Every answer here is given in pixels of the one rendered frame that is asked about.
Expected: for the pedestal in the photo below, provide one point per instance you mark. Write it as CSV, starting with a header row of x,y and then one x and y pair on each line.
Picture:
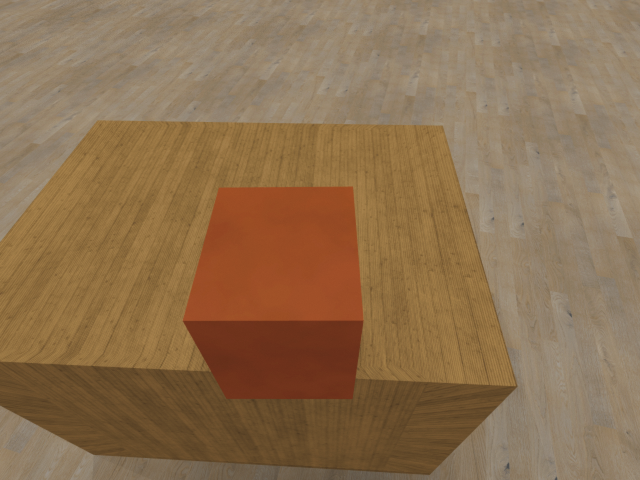
x,y
96,274

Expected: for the carton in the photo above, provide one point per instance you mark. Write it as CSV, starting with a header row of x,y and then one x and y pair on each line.
x,y
275,307

